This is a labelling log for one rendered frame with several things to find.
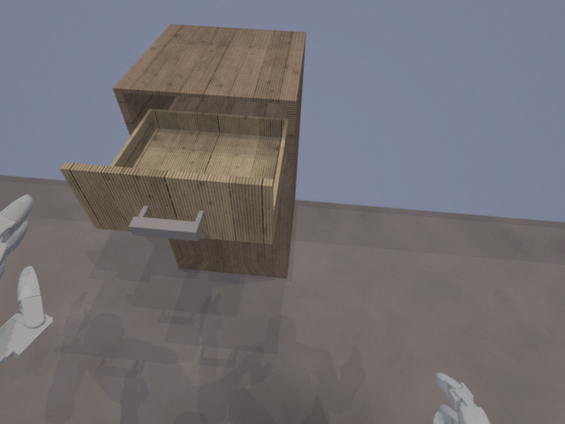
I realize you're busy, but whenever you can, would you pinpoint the cabinet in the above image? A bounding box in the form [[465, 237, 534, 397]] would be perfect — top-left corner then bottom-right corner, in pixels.
[[113, 24, 306, 278]]

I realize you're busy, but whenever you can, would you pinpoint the drawer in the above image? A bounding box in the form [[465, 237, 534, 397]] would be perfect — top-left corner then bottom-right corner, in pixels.
[[60, 109, 288, 245]]

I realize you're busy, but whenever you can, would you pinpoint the right robot hand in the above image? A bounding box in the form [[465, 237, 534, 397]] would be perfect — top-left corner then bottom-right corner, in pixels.
[[433, 373, 490, 424]]

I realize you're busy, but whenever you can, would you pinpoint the left robot hand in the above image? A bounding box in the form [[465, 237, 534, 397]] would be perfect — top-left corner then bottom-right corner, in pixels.
[[0, 194, 53, 367]]

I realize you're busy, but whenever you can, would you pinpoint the handle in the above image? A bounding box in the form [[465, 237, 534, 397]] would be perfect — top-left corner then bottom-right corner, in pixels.
[[129, 206, 205, 241]]

